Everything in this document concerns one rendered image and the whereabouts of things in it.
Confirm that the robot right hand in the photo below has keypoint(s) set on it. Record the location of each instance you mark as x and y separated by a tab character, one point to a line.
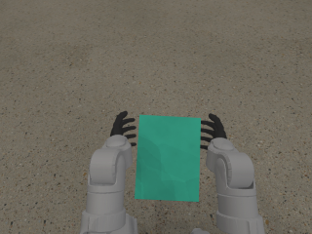
217	132

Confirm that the carton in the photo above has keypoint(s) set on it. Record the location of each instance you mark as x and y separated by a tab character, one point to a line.
168	158

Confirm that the left robot thigh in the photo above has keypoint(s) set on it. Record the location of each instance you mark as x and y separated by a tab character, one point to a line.
130	226

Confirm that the robot left hand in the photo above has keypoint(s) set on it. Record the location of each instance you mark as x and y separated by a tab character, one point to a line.
119	123

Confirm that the robot left forearm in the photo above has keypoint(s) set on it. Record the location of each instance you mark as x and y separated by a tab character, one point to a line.
106	183

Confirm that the robot right forearm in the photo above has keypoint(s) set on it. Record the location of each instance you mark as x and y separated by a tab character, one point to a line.
235	186

